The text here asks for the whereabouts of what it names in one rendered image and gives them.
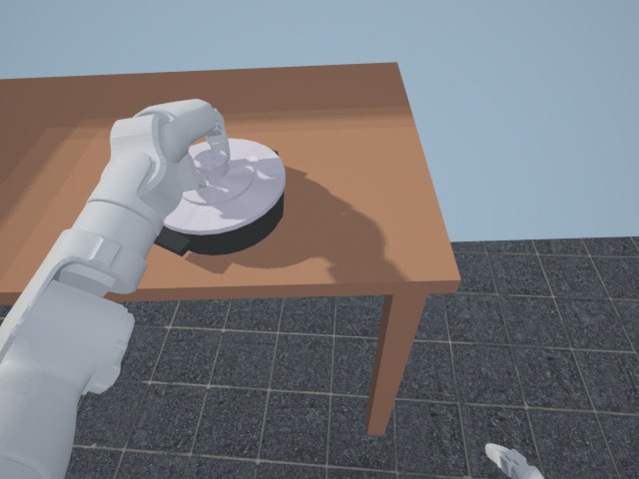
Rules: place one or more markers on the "lid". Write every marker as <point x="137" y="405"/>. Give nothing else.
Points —
<point x="253" y="185"/>

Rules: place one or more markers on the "left robot upper arm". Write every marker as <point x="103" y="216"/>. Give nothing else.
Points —
<point x="72" y="342"/>

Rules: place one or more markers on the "knob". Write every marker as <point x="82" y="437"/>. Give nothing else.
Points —
<point x="212" y="164"/>

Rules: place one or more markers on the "left robot forearm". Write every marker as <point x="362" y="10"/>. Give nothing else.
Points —
<point x="106" y="248"/>

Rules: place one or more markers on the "pot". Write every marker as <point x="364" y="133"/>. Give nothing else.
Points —
<point x="223" y="243"/>

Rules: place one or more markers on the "left robot hand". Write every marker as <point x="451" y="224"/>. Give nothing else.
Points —
<point x="200" y="119"/>

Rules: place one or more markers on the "table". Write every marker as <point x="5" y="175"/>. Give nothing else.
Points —
<point x="361" y="216"/>

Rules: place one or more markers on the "right robot hand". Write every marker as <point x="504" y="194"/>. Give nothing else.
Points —
<point x="512" y="463"/>

